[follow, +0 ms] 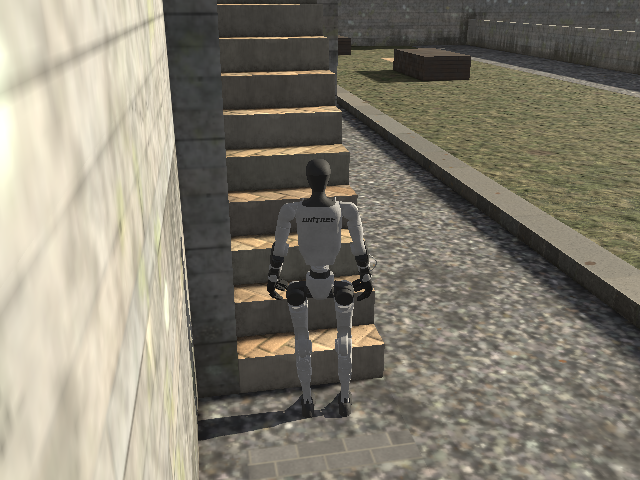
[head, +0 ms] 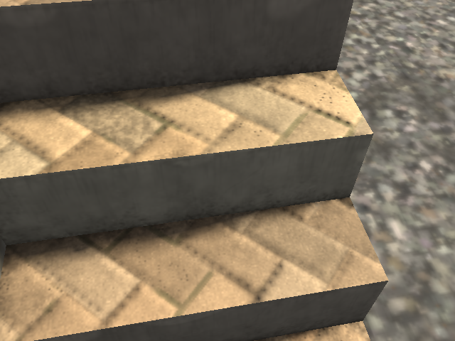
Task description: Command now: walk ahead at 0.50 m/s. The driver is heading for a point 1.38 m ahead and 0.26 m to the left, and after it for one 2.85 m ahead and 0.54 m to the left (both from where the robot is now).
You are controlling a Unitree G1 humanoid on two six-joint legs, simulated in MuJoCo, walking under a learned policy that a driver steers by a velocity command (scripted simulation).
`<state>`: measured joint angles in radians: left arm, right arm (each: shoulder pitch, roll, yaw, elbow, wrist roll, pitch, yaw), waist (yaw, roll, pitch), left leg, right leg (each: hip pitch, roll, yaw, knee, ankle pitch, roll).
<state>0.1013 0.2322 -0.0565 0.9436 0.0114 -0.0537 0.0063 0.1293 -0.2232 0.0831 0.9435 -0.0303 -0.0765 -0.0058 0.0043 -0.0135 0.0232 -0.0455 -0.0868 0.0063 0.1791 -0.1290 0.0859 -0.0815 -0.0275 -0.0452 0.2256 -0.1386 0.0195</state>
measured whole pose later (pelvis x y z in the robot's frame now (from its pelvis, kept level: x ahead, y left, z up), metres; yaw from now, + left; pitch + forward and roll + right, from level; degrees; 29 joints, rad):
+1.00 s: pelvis +0.00 +0.00 +0.00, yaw +0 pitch +0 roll +0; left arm 0.10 0.23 -0.05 0.94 0.01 -0.05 0.01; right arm 0.12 -0.22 0.08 0.94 -0.03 -0.08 -0.01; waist 0.01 -0.01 0.02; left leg -0.05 -0.08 -0.01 0.18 -0.13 0.08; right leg -0.08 -0.03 -0.04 0.22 -0.14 0.02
